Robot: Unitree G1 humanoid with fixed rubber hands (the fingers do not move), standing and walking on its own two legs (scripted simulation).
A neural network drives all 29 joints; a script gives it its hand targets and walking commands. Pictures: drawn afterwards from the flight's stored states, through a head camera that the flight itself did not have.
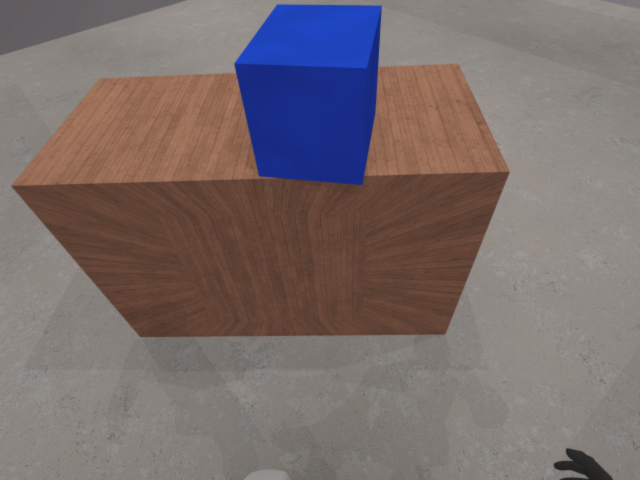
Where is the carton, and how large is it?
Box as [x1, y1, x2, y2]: [234, 4, 381, 184]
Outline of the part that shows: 277,4 234,63 258,173 261,176 362,184 375,110 381,6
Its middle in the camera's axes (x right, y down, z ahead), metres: -0.01 -0.31 +0.83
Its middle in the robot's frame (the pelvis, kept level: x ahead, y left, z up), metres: +0.82 +0.04 +0.06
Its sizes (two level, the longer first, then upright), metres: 0.284 0.226 0.246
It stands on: a pedestal, 0.72 m high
